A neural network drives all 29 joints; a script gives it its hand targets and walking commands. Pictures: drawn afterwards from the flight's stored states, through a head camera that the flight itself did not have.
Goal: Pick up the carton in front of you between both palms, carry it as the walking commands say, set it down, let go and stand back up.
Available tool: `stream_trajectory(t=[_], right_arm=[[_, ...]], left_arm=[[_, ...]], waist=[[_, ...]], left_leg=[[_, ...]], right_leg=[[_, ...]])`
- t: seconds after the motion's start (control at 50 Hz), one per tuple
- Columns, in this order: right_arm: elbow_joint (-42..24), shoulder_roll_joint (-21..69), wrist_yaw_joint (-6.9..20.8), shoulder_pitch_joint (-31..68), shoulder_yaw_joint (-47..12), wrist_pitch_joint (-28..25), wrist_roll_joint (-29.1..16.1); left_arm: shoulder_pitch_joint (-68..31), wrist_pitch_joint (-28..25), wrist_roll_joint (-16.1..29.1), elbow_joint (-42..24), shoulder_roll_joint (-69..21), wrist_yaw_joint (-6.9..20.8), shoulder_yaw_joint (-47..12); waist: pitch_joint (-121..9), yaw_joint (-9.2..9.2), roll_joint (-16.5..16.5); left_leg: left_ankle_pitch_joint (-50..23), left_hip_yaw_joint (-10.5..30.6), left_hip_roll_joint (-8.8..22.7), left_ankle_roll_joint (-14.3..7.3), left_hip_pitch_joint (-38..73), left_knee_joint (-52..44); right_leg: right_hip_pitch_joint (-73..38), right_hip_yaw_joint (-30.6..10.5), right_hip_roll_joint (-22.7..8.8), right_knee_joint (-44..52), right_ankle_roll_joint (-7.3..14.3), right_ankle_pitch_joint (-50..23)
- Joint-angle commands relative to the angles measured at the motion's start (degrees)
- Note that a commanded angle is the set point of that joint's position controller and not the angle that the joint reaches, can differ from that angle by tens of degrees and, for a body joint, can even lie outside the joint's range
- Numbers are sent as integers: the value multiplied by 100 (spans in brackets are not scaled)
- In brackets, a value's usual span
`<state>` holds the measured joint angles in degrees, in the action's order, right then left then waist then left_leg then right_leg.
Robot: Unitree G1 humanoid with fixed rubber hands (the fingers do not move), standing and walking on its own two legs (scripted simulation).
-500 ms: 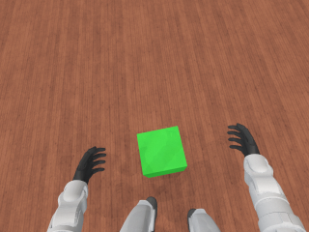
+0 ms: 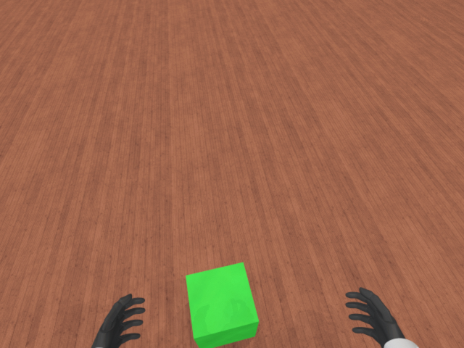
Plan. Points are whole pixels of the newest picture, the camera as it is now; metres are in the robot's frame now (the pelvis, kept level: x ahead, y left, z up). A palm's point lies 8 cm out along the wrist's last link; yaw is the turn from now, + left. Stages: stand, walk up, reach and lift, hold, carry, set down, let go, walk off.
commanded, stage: let go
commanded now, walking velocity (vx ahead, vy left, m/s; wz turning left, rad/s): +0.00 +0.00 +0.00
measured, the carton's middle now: (221, 307) +0.36 +0.06 -0.65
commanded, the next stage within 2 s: stand in 0.36 s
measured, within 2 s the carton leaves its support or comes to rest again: neither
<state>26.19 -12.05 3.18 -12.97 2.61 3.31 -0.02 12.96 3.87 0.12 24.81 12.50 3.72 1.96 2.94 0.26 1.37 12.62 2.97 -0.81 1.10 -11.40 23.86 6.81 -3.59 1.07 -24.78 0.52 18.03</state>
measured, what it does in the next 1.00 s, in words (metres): stands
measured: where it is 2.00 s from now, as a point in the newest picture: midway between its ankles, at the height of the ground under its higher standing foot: outside the picture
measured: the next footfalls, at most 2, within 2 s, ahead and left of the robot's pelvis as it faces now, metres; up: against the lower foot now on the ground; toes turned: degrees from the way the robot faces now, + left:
none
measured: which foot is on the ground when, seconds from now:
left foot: down 0.00-1.00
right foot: down 0.00-1.00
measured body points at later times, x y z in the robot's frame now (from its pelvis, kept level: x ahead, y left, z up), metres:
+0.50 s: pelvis -0.01 +0.02 -0.01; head -0.01 +0.03 +0.44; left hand +0.15 +0.28 -0.10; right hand +0.14 -0.25 -0.09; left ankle +0.00 +0.13 -0.74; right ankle -0.05 -0.11 -0.74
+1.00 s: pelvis +0.00 +0.03 +0.00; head +0.01 +0.05 +0.45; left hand +0.14 +0.32 -0.12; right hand +0.13 -0.27 -0.09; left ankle +0.00 +0.13 -0.74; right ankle -0.05 -0.11 -0.74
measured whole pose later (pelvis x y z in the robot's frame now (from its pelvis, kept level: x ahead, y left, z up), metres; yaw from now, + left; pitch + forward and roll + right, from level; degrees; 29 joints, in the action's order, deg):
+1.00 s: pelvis +0.00 +0.03 +0.00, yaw -1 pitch -1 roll +0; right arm 47.4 -18.8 -1.3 -9.0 1.8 0.1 1.9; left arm 10.3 0.3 -1.8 46.4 20.2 -1.7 1.4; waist 1.1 -0.4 2.4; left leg 15.7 1.6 -1.7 -1.3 -12.1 28.8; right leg 5.6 -4.8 0.1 -25.1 -1.6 18.7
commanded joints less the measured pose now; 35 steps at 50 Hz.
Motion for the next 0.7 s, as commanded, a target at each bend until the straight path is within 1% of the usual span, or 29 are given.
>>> stream_trajectory(t=[0.0,0.06,0.08,0.1,0.12,0.18,0.22,0.34,0.36,0.38,0.4,0.42,0.44,0.46,0.5,0.58,0.68], right_arm=[[-677,-430,59,284,50,48,-41],[-725,-446,71,349,47,152,-27],[-441,-400,-37,77,75,-6,-141],[-481,-447,-90,145,19,-20,-103],[-498,-464,-113,174,-7,-13,-92],[-515,-504,-150,245,-1,25,-59],[-490,-503,-161,223,29,62,-33],[-458,-501,-121,207,89,175,20],[289,-1214,-325,231,257,12,297],[348,-1276,-387,119,297,-74,310],[454,-1259,-399,173,276,-137,323],[537,-1267,-401,217,265,-198,332],[609,-1232,-409,290,252,-242,325],[672,-1243,-391,378,240,-276,309],[784,-1271,-376,472,235,-320,279],[1038,-1376,-400,444,235,-367,253],[1313,-1534,-436,373,223,-382,237]], left_arm=[[-40,52,-69,-448,575,-11,240],[-105,164,-117,-443,577,12,266],[-306,453,-222,-835,744,-120,294],[-233,539,-193,-704,697,-173,228],[-228,581,-190,-738,672,-202,214],[-231,682,-171,-773,629,-247,186],[-264,734,-166,-821,614,-264,165],[-366,873,-159,-906,568,-285,103],[-454,401,-178,-103,1175,-504,282],[-350,187,-234,-26,1208,-557,307],[-370,51,-258,76,1157,-546,287],[-382,-51,-274,169,1130,-531,281],[-367,-128,-274,269,1080,-518,284],[-361,-188,-272,375,1088,-481,282],[-319,-267,-260,577,1114,-449,279],[-284,-357,-240,911,1255,-480,260],[-241,-400,-233,1274,1379,-521,215]], waist=[[-294,104,-115],[-102,112,-73],[-424,79,-191],[-373,45,-11],[-342,58,19],[-238,44,105],[-157,13,106],[-72,-49,-16],[20,-23,552],[-93,-78,497],[-102,-103,297],[-94,-100,107],[-112,-80,-46],[-223,-51,-174],[-357,-22,-268],[-560,-48,-319],[-606,-72,-287]], left_leg=[[-1376,-316,-290,22,1067,-52],[-1218,-331,-302,18,1167,-25],[-1137,-372,-453,58,1051,183],[-1077,-351,-423,34,975,201],[-1044,-361,-431,29,907,225],[-979,-369,-432,16,861,229],[-949,-359,-421,10,880,207],[-820,-329,-353,-8,975,138],[-632,-3,224,-14,128,339],[-289,61,236,-62,94,296],[120,97,239,-84,-28,217],[406,160,263,-121,-147,139],[562,227,295,-153,-260,94],[546,277,331,-179,-307,52],[236,338,385,-205,-321,39],[-686,364,446,-222,-67,173],[-1322,383,498,-251,159,226]], right_leg=[[509,213,57,523,-226,-1613],[629,204,33,567,-202,-1361],[365,185,35,343,-208,-1889],[418,183,43,288,-238,-1996],[426,183,46,267,-240,-1993],[493,191,51,282,-221,-1873],[538,209,64,297,-197,-1760],[580,282,107,346,-111,-1276],[979,-10,-213,253,-215,-463],[856,-150,-260,293,-182,-33],[931,-237,-279,336,-133,356],[918,-256,-276,313,-90,484],[866,-235,-261,226,-63,426],[722,-194,-248,134,-54,205],[528,-172,-258,34,-62,-234],[359,-221,-324,1,-75,-858],[250,-242,-373,32,-83,-1304]])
